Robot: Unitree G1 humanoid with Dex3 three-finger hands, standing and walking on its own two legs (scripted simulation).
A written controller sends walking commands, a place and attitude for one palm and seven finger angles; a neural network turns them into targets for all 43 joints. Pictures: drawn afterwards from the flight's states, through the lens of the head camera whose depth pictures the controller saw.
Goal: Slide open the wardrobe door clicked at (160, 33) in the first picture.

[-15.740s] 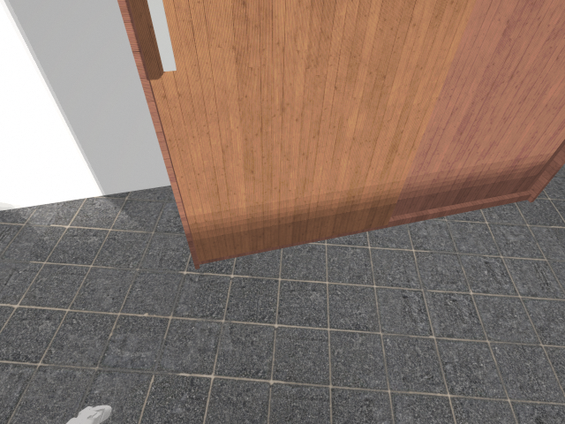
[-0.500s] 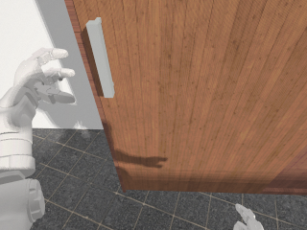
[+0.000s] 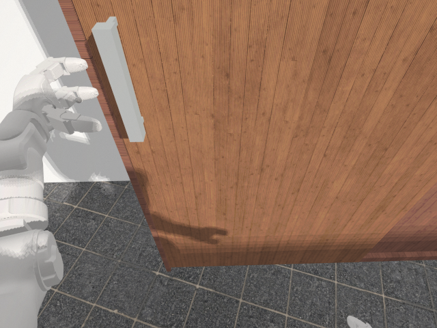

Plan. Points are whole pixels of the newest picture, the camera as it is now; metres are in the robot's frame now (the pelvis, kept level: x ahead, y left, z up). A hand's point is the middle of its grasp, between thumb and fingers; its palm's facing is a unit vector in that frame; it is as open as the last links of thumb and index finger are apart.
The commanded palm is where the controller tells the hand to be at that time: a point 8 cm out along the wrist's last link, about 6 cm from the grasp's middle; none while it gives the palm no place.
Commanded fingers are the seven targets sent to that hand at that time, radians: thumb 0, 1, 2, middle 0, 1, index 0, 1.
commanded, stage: move the hooked fingers beside the handle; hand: left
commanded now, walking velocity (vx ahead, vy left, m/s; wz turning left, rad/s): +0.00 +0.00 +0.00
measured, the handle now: (126, 84) +0.48 +0.18 +0.22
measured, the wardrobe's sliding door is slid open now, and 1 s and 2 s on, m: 0.00 0.00 0.00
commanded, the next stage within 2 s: feel for the door with the fingertips in 1.14 s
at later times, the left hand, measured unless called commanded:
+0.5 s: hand (75, 102) +0.41 +0.24 +0.23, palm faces +0.06 -1.00 +0.00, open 14.0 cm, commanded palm +0.39 +0.29 +0.22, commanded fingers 0.00 -0.50 0.30 -0.30 -1.20 -0.30 -1.20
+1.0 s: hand (79, 104) +0.42 +0.24 +0.22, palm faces +0.09 -1.00 -0.03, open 14.0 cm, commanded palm +0.39 +0.29 +0.22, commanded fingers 0.00 -0.50 0.30 -0.30 -1.20 -0.30 -1.20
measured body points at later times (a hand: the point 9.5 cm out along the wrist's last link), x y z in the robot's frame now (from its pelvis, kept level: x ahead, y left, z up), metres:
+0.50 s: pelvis -0.01 +0.00 +0.00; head -0.01 -0.01 +0.45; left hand +0.40 +0.29 +0.23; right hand +0.13 -0.25 -0.10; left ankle +0.01 +0.12 -0.74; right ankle -0.04 -0.11 -0.74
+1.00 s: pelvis -0.01 +0.00 +0.00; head -0.01 -0.01 +0.45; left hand +0.41 +0.30 +0.22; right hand +0.06 -0.27 -0.11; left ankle +0.01 +0.12 -0.74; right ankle -0.04 -0.11 -0.74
